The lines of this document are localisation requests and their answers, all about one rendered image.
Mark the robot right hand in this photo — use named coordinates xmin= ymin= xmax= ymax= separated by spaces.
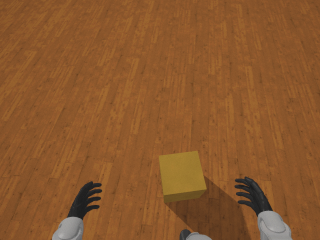
xmin=234 ymin=176 xmax=273 ymax=217

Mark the robot left hand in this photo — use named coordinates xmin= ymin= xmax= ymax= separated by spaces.
xmin=67 ymin=181 xmax=102 ymax=220

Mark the robot right foot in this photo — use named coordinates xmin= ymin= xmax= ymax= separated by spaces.
xmin=179 ymin=229 xmax=191 ymax=240

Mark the right robot forearm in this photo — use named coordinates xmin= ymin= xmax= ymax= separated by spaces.
xmin=257 ymin=210 xmax=293 ymax=240

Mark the carton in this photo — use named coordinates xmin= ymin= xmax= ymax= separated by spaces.
xmin=158 ymin=151 xmax=207 ymax=203

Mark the left robot forearm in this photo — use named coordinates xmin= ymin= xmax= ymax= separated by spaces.
xmin=52 ymin=217 xmax=84 ymax=240

